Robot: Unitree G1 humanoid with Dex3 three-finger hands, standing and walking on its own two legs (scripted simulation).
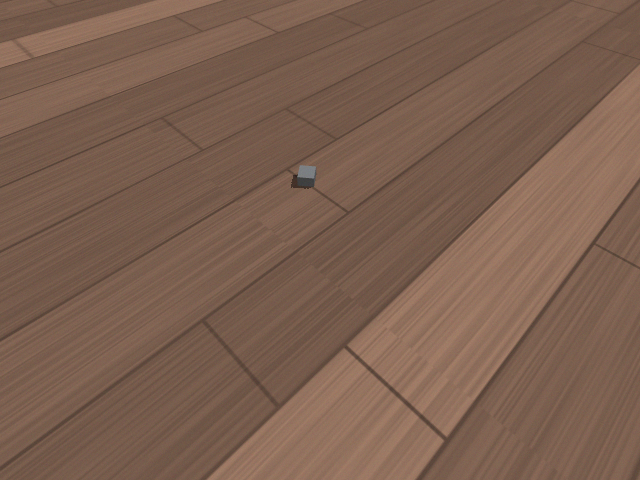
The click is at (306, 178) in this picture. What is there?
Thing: small box
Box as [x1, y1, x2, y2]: [297, 165, 315, 186]
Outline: 300,165 297,176 298,185 313,186 315,177 315,166
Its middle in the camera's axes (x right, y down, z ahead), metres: -0.05 -0.30 +1.87
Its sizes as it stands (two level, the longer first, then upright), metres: 0.088 0.079 0.052
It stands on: the floor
